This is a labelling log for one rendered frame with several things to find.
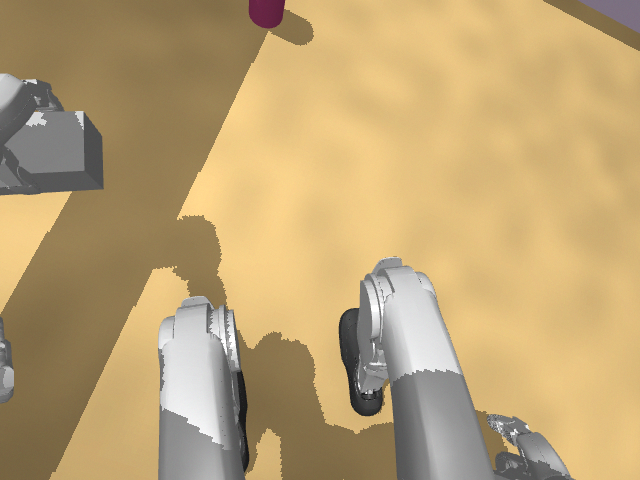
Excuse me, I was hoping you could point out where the right robot foot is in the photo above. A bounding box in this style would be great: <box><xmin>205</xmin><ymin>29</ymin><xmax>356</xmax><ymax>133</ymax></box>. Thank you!
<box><xmin>339</xmin><ymin>308</ymin><xmax>383</xmax><ymax>416</ymax></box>

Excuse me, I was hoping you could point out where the left robot hand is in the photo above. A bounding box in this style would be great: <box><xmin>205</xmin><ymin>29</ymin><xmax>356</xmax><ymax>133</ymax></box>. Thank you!
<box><xmin>0</xmin><ymin>73</ymin><xmax>65</xmax><ymax>195</ymax></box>

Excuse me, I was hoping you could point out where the right robot hand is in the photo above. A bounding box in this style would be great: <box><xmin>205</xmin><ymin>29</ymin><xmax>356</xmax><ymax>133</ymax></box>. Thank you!
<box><xmin>487</xmin><ymin>414</ymin><xmax>571</xmax><ymax>480</ymax></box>

